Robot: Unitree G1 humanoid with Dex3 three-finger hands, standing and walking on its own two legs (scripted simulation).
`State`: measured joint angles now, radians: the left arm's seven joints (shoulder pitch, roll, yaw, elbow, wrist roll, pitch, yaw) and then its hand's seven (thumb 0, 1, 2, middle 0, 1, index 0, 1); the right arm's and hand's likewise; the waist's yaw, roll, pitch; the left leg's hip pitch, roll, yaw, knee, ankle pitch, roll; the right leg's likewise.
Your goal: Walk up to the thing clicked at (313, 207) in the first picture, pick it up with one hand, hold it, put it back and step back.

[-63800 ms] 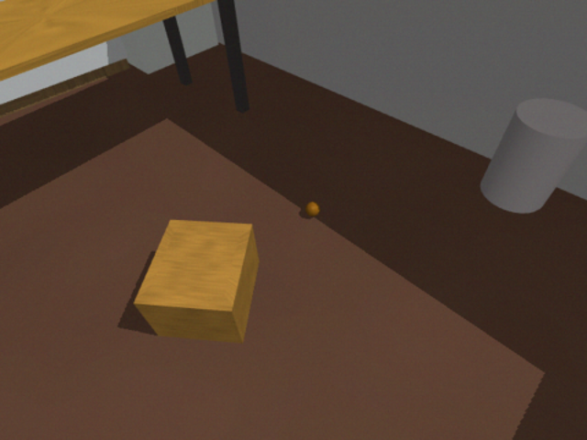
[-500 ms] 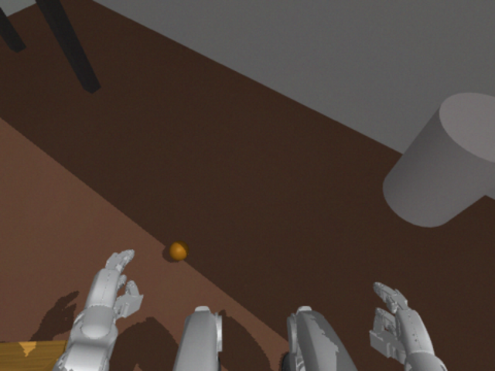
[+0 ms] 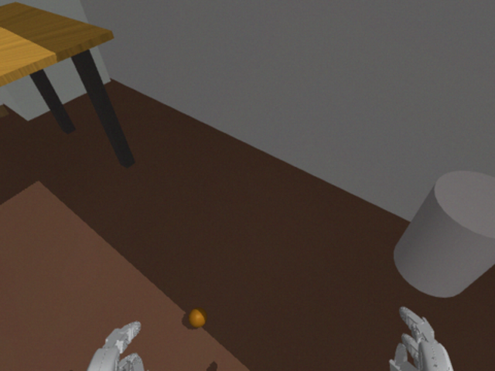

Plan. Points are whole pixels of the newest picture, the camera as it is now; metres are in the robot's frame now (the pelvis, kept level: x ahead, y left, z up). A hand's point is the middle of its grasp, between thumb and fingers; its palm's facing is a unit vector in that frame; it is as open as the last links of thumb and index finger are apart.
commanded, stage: home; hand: left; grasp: from above
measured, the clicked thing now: (197, 317) +0.47 +0.22 -0.68
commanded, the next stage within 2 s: stand in 1.94 s
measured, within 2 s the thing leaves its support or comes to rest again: neither
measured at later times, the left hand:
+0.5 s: hand out of the picture +0.16 +0.18 -0.05, palm faces +0.05 -0.98 -0.21, open 7.4 cm
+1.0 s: hand out of the picture +0.16 +0.18 -0.05, palm faces +0.05 -0.98 -0.21, open 7.4 cm
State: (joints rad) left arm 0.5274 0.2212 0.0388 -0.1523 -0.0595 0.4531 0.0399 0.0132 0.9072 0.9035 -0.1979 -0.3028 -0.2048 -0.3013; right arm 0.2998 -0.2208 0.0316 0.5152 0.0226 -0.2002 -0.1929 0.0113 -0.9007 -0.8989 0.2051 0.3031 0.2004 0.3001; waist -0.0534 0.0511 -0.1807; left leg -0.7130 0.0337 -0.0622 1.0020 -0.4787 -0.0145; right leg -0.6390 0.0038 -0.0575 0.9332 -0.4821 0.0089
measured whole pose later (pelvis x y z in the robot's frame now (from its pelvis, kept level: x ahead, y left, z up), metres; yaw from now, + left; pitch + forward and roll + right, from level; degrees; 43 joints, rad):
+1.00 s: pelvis +0.00 +0.00 +0.00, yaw +0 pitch +10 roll -3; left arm 0.50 0.23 0.03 -0.13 -0.05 0.45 0.02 0.01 0.91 0.90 -0.20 -0.30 -0.20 -0.30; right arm 0.28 -0.22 0.04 0.54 0.01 -0.24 -0.19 0.01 -0.90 -0.90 0.21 0.30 0.20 0.30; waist -0.04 0.04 -0.15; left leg -0.71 0.03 -0.06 1.01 -0.48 -0.02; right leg -0.64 0.00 -0.06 0.95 -0.49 0.01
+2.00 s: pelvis +0.00 +0.00 +0.00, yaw +0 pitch +11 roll -3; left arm 0.51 0.23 0.03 -0.15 -0.05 0.45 0.02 0.01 0.91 0.90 -0.20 -0.30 -0.20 -0.30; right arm 0.29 -0.22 0.04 0.53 0.02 -0.22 -0.18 0.01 -0.90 -0.90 0.21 0.30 0.20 0.30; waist -0.04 0.04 -0.16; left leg -0.72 0.03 -0.06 1.02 -0.49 -0.02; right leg -0.65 0.00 -0.06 0.96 -0.50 0.01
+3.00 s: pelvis -0.01 +0.01 +0.06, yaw +1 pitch -4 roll +0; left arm 0.16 0.30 0.04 1.13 0.03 0.00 0.03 0.01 0.91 0.90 -0.20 -0.30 -0.21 -0.30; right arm 0.13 -0.30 -0.03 1.12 -0.02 0.01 -0.02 0.00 -0.90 -0.90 0.21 0.30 0.20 0.30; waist 0.01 0.01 0.07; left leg -0.14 -0.01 -0.04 0.39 -0.18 0.00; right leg -0.09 -0.04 -0.05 0.37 -0.21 0.03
